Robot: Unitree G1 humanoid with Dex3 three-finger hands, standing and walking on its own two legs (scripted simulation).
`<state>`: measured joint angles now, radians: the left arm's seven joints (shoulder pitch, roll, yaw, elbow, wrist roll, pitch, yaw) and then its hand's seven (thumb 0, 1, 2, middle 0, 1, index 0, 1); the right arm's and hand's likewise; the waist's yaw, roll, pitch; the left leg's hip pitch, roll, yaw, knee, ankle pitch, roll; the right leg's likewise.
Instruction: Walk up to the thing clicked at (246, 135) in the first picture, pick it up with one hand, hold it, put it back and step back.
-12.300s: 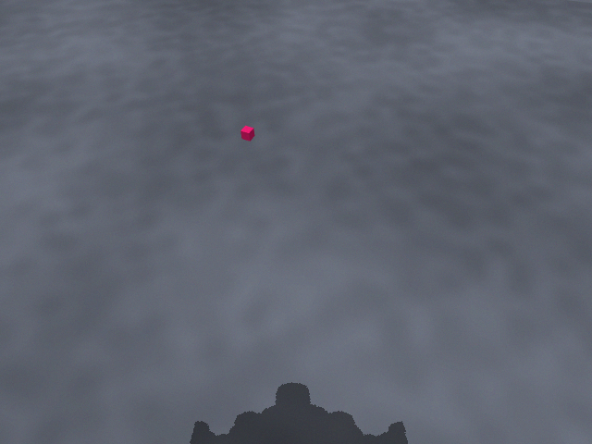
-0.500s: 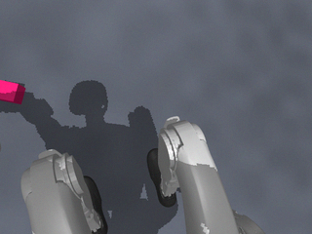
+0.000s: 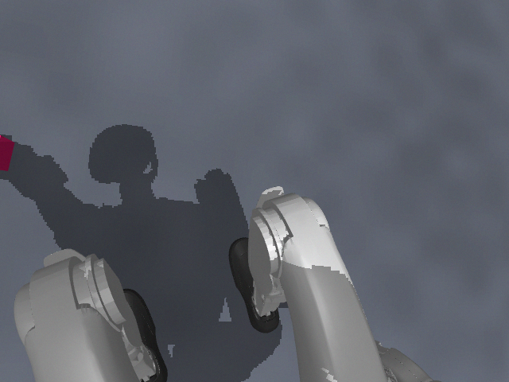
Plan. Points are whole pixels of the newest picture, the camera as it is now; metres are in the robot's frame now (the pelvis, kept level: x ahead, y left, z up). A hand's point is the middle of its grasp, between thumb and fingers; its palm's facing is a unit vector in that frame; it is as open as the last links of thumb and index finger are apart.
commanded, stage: rise first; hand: left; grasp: from above
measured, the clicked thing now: out of the picture +0.50 +0.32 -0.30
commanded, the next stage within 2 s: none
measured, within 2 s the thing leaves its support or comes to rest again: neither
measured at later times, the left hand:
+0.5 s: hand out of the picture +0.46 +0.35 -0.19, palm faces -0.05 -0.44 -0.90, open 13.3 cm
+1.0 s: hand out of the picture +0.46 +0.35 -0.19, palm faces -0.04 -0.43 -0.90, open 13.4 cm
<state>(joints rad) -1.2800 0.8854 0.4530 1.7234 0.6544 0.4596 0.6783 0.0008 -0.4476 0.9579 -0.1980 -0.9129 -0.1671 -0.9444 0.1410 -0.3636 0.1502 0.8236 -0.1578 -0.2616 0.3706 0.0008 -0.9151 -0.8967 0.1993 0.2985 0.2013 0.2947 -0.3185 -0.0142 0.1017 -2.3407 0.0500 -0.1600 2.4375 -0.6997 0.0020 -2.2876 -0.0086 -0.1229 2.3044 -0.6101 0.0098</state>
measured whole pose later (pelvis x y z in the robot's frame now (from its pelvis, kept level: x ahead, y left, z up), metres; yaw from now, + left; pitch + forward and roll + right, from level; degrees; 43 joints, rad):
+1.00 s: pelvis +0.00 +0.00 +0.00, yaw -1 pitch +33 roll -11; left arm -1.33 0.95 0.41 1.72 0.66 0.49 0.69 0.00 -0.41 0.91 -0.23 -0.90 -0.20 -0.92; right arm 0.16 -0.36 0.21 0.78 -0.15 -0.25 0.40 0.00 -0.92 -0.90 0.20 0.30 0.20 0.29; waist -0.36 -0.04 0.12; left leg -2.33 0.05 -0.19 2.44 -0.71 0.00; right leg -2.27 0.00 -0.15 2.29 -0.61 0.01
